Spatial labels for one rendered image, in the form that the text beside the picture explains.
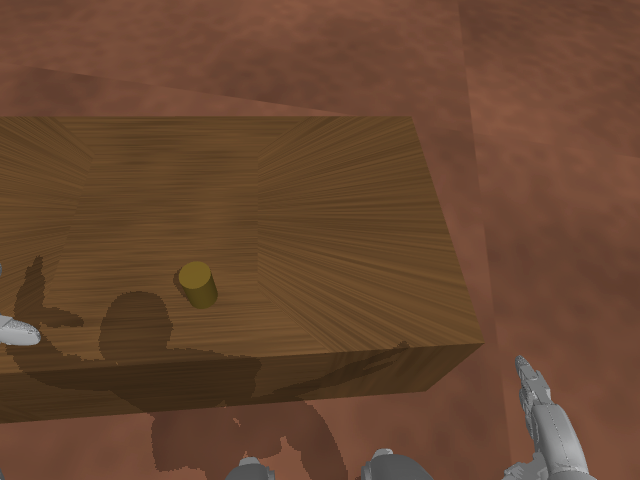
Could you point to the can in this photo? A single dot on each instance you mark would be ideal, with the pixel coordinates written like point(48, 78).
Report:
point(198, 284)

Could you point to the left robot hand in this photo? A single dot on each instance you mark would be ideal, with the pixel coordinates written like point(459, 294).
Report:
point(14, 332)

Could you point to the right robot hand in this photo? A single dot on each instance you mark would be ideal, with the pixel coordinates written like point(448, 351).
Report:
point(557, 447)

